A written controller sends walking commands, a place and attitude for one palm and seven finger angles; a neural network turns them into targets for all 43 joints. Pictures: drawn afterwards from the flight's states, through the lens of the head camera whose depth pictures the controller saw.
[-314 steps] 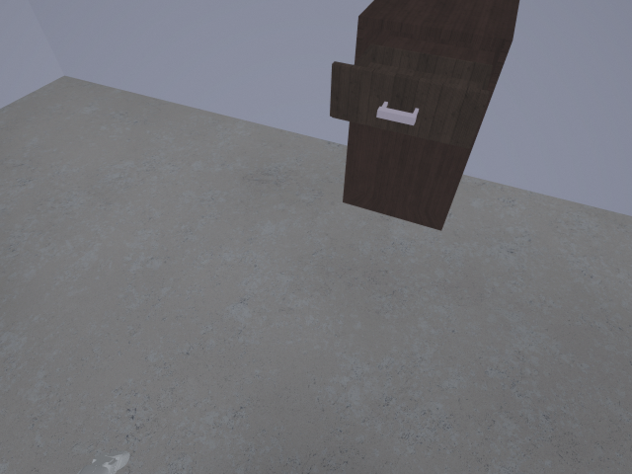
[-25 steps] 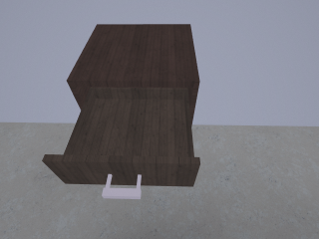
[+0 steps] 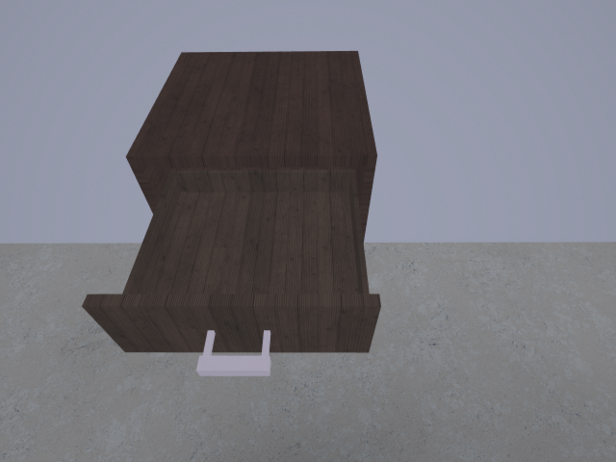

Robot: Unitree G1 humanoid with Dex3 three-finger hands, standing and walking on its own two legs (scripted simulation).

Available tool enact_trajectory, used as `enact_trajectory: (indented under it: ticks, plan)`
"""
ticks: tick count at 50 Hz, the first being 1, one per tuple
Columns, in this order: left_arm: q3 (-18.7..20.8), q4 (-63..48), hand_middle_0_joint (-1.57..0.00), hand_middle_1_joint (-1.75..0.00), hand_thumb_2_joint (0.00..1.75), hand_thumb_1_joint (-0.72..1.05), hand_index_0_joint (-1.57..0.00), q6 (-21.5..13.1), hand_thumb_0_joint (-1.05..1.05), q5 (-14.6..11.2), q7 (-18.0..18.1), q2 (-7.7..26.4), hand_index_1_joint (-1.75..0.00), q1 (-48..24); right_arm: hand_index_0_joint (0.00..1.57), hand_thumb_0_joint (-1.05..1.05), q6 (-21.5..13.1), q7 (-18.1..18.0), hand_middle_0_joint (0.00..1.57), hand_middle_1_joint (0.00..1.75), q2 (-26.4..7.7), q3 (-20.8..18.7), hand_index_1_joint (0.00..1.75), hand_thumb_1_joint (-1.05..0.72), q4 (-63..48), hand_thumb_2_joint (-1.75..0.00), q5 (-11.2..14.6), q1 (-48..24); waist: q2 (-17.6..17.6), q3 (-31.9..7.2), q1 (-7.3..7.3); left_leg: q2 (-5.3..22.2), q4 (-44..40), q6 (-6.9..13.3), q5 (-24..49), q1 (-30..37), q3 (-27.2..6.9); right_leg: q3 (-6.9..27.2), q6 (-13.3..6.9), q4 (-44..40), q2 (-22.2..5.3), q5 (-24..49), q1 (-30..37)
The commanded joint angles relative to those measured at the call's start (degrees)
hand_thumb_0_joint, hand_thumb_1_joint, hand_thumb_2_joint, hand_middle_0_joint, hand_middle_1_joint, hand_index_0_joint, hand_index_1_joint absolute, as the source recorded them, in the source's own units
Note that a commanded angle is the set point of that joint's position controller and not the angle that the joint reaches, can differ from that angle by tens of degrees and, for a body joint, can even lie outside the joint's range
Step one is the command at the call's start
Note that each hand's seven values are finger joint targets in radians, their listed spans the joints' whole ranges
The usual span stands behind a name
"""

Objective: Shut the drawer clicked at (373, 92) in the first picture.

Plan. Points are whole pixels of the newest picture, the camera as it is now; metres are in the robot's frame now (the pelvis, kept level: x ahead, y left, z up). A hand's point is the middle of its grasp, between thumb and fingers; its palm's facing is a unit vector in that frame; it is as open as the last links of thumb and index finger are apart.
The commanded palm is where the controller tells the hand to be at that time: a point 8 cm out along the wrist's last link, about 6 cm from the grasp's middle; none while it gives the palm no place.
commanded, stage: raise the hand and make a fist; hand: left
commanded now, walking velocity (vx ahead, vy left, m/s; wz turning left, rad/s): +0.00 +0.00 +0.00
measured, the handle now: (236, 351) +0.29 +0.13 -0.07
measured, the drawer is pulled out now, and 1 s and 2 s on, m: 0.30 0.30 0.30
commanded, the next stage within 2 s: bring the fist close to the handle in 1.96 s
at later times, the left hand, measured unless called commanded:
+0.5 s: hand out of the picture +0.10 +0.14 -0.05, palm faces +0.06 -1.00 +0.05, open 5.8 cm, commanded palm +0.08 +0.20 -0.04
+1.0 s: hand out of the picture +0.12 +0.16 -0.01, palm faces +0.19 -0.98 -0.03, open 3.5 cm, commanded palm +0.08 +0.19 -0.01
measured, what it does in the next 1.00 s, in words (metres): lowers itself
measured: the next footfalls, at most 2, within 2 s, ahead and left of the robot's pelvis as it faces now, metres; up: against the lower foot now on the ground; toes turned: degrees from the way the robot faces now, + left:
none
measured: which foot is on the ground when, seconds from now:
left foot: down 0.00-1.00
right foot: down 0.00-1.00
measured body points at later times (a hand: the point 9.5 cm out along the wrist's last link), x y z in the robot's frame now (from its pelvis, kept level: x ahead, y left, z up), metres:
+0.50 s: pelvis -0.06 +0.00 -0.07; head -0.02 +0.02 +0.38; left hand +0.09 +0.19 -0.05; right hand +0.20 -0.25 -0.06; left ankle -0.06 +0.12 -0.74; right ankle +0.00 -0.11 -0.74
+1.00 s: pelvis -0.05 +0.00 -0.07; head +0.01 +0.01 +0.37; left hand +0.10 +0.21 +0.00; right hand +0.11 -0.23 -0.15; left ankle -0.06 +0.12 -0.74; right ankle +0.00 -0.11 -0.74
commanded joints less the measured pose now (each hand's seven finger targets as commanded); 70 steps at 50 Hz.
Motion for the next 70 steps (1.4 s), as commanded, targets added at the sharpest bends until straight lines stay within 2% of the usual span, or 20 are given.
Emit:
enact_trajectory:
  ticks: [1, 2, 3, 4, 5, 6, 7, 8, 10, 13, 16, 22, 29, 32, 40, 46, 50, 56, 61, 70]
  plan:
    - [0.85, -1.56, -0.2, -0.3, 0.9, 0.9, -0.2, -0.81, 0.0, 0.12, 0.53, 6.43, -0.3, 3.37, 0.2, 0.0, -0.33, -0.43, 0.2, 0.3, -4.06, -0.79, 0.3, -0.9, -0.75, -0.9, 0.0, 5.41, -1.15, 2.99, 0.22, 5.08, -4.5, 2.42, 11.23, -4.23, -4.37, 6.14, -1.83, -5.31, -4.93, 8.16, -0.84]
    - [0.88, -1.55, -0.2, -0.3, 0.9, 0.9, -0.2, -0.84, 0.0, 0.16, 0.55, 6.05, -0.3, 3.75, 0.2, 0.0, -0.39, -0.46, 0.2, 0.3, -4.35, -0.77, 0.3, -0.9, -0.8, -0.9, -0.03, 5.31, -0.76, 3.08, 0.33, 5.04, -4.1, 2.41, 11.46, -4.22, -4.13, 6.17, -1.78, -5.16, -5.16, 8.39, -1.1]
    - [1.08, 1.35, -0.2, -0.3, 0.9, 0.9, -0.2, -2.06, 0.0, 0.48, 2.37, 7.5, -0.3, 7.26, 0.2, 0.0, -0.78, -0.15, 0.2, 0.3, -7.17, -0.89, 0.3, -0.9, -5.59, -0.9, 0.13, -1.53, -8.57, 3.71, 2.49, 5.99, 8.04, 0.2, 16.92, -11.74, -1.8, 7.82, -0.35, -1.94, -7.64, 36.99, 2.97]
    - [4.53, -84.06, -0.22, -0.32, 0.9, 0.9, -0.22, -14.68, 0.0, -10.62, 1.18, 17.19, -0.32, -34.68, 0.2, 0.0, -10.72, -2.62, 0.2, 0.3, -18.3, -2.18, 0.3, -0.9, -26.35, -0.9, 3.34, -2.59, 4.27, -25.91, -3.61, -0.61, 0.32, 2.01, 22.96, 2.02, -2.42, 7.12, -1.35, 1.32, -2.78, 29.41, 9.07]
    - [5.01, -68.46, -0.24, -0.34, 0.9, 0.9, -0.24, -11.02, 0.0, -5.62, 3.54, 13.61, -0.34, -9.05, 0.2, 0.0, -15.5, -4.42, 0.2, 0.3, -12.78, -0.97, 0.3, -0.9, -22.94, -0.9, 1.66, -7.67, 13.51, -24.67, 1.21, 0.61, 0.07, 2.01, 33.09, 4.14, -0.98, 5.55, -2.76, 2.57, 0.15, 20.87, 8.59]
    - [3.04, -63.35, -0.26, -0.37, 0.9, 0.9, -0.26, -8.31, 0.0, -7.29, 6.79, 9.79, -0.37, -5.36, 0.2, 0.0, -17.31, -4.19, 0.2, 0.3, -13.84, -2.09, 0.3, -0.9, -18.73, -0.9, 1.87, -6.95, 12.8, -20.76, -0.23, 1.97, 1.0, -0.02, 30.35, 0.78, -1.93, 1.64, -1.48, 2.16, -0.49, 11.64, 3.68]
    - [-3.84, -53.96, -0.28, -0.39, 0.9, 0.9, -0.28, -3.13, 0.0, -7.11, 6.46, -2.24, -0.39, 8.61, 0.2, 0.0, -17.72, -3.2, 0.2, 0.3, -11.12, -1.96, 0.3, -0.9, -18.47, -0.9, 2.64, -4.68, 5.18, -12.1, -0.71, 2.55, 0.78, 0.16, 28.09, -3.83, -3.15, 0.34, -0.59, 1.43, -0.26, 9.12, -0.9]
    - [-6.49, -62.96, -0.3, -0.41, 0.9, 0.9, -0.3, -4.48, 0.0, -8.88, 5.05, -3.98, -0.41, 1.39, 0.2, 0.0, -18.39, -2.84, 0.2, 0.3, -13.5, -1.67, 0.3, -0.9, -22.25, -0.9, 2.59, -5.96, 0.44, -5.71, -1.68, 2.16, 1.75, 0.5, 23.51, -8.13, -4.67, -0.34, -0.14, 1.21, -0.4, 10.55, -3.11]
    - [-2.09, -61.52, -0.34, -0.45, 0.9, 0.9, -0.34, -9.9, 0.0, -7.86, 3.32, -0.21, -0.45, 1.84, 0.2, 0.0, -19.5, -2.72, 0.2, 0.3, -14.77, -3.72, 0.3, -0.9, -25.45, -0.9, 1.15, -6.17, -11.43, -1.16, -3.32, 0.32, 5.95, 1.41, 12.73, -15.0, -4.74, -1.34, 0.45, 1.54, 0.14, 3.68, -10.11]
    - [-0.92, -55.24, -0.4, -0.52, 0.9, 0.9, -0.4, -19.22, 0.0, -10.28, -3.07, -4.36, -0.52, 21.87, 0.2, 0.0, -20.21, -0.43, 0.2, 0.3, -13.5, -4.61, 0.3, -0.9, -32.77, -0.9, 0.74, -8.68, -17.66, -3.39, 2.12, -1.04, 11.29, 0.33, 5.76, -24.66, -3.29, -1.52, 0.24, 7.16, 0.32, -3.25, -13.02]
    - [5.01, -57.09, -0.46, -0.58, 0.9, 0.9, -0.46, -31.19, 0.0, -13.08, -11.69, -0.89, -0.58, 29.83, 0.2, 0.0, -19.29, 2.79, 0.2, 0.3, -13.26, -5.74, 0.3, -0.9, -37.3, -0.9, 1.02, -11.01, -10.37, -7.92, 5.24, -2.26, 16.94, -1.24, 4.45, -30.9, -1.35, -0.25, -1.24, 14.6, 0.14, 0.73, -13.19]
    - [4.04, -74.16, -0.58, -0.71, 0.9, 0.9, -0.58, -34.28, 0.0, -9.02, -10.77, 3.92, -0.71, 15.25, 0.2, 0.0, -14.45, 3.16, 0.2, 0.3, -13.09, -5.22, 0.3, -0.9, -48.54, -0.9, 1.63, -15.35, 2.84, -10.18, 3.4, -3.18, 24.0, 0.47, -7.1, -39.28, 0.41, 3.15, -2.03, 20.38, -0.51, -12.4, -23.31]
    - [-2.69, -91.36, -0.72, -0.86, 0.9, 0.9, -0.72, -41.32, 0.0, -10.0, -7.53, 1.16, -0.86, 1.97, 0.2, 0.0, -16.14, 0.75, 0.2, 0.3, -12.52, -2.89, 0.3, -0.9, -47.72, -0.9, 0.81, -8.32, 3.38, -20.49, -3.2, -0.82, 33.15, 1.61, -7.0, -39.36, -4.6, 5.17, -1.36, 24.5, 0.55, -14.0, -30.93]
    - [-7.25, -87.28, -0.78, -0.93, 0.9, 0.9, -0.78, -37.62, 0.0, -9.88, -12.1, 0.29, -0.93, 3.79, 0.2, 0.0, -17.37, 0.35, 0.2, 0.3, -13.65, -2.26, 0.3, -0.9, -47.11, -0.9, 1.36, -7.59, 1.25, -19.18, -4.6, -0.41, 33.39, 1.83, -7.4, -40.67, -5.59, 4.77, -0.96, 23.86, 0.41, -13.48, -30.25]
    - [1.76, -86.8, -0.94, -1.1, 0.9, 0.9, -0.94, -13.21, 0.0, -10.95, -10.23, 3.96, -1.1, 20.27, 0.2, 0.0, -11.29, -1.13, 0.2, 0.3, -10.83, -1.76, 0.3, -0.9, -52.52, -0.9, 3.76, -13.41, -7.06, -19.76, 3.42, -2.06, 26.06, 1.19, -4.13, -41.88, -4.07, 3.78, -0.07, 20.36, -0.59, -11.53, -15.82]
    - [1.95, -95.2, -1.06, -1.23, 0.9, 0.9, -1.06, -25.12, 0.0, -9.12, 0.13, 2.51, -1.23, 22.5, 0.2, 0.0, -12.56, -0.13, 0.2, 0.3, -9.51, -2.47, 0.3, -0.9, -49.59, -0.9, 1.27, -8.94, -4.78, -18.95, 2.49, -0.84, 27.02, 0.83, 1.78, -39.75, -4.17, 1.09, -0.94, 23.86, 0.79, -3.3, -19.51]
    - [-8.67, -94.84, -1.14, -1.32, 0.9, 0.9, -1.14, -31.94, 0.0, -7.23, -4.2, -1.33, -1.32, 21.32, 0.2, 0.0, -15.3, 1.02, 0.2, 0.3, -11.68, -2.2, 0.3, -0.9, -49.17, -0.9, 1.14, -8.04, 0.49, -15.41, -1.61, -0.66, 29.44, 1.46, -3.15, -40.29, -4.58, 1.91, -0.92, 23.95, -0.06, -10.24, -26.45]
    - [-2.93, -93.3, -1.26, -1.45, 0.9, 0.9, -1.26, -25.4, 0.0, -6.07, -7.56, 5.84, -1.45, 27.98, 0.2, 0.0, -13.37, -0.13, 0.2, 0.3, -12.57, -3.35, 0.3, -0.9, -51.5, -0.9, 2.37, -7.35, -1.97, -17.93, 0.51, -0.92, 27.75, 1.48, -3.28, -39.65, -4.59, 3.05, -1.0, 22.08, -0.35, -10.18, -21.64]
    - [-0.97, -100.33, -1.36, -1.56, 0.9, 0.9, -1.36, -21.95, 0.0, -8.29, -3.0, 2.16, -1.56, 31.19, 0.2, 0.0, -10.58, -0.26, 0.2, 0.3, -10.05, -3.06, 0.3, -0.9, -54.28, -0.9, 2.47, -7.4, 0.5, -20.77, 3.0, -0.77, 25.76, 1.0, 6.83, -34.55, -3.85, 0.11, -1.17, 23.62, 0.59, 2.99, -16.59]
    - [-10.08, -100.8, -1.4, -1.6, 0.9, 0.9, -1.4, -22.35, 0.0, -5.41, -7.28, 0.51, -1.6, 34.86, 0.2, 0.0, -11.36, 1.11, 0.2, 0.3, -11.3, -2.08, 0.3, -0.9, -54.22, -0.9, 2.22, -7.35, -1.76, -14.16, -0.39, -0.21, 26.05, 1.75, 6.17, -34.53, -4.8, 0.1, -0.44, 22.48, 0.18, 3.27, -18.95]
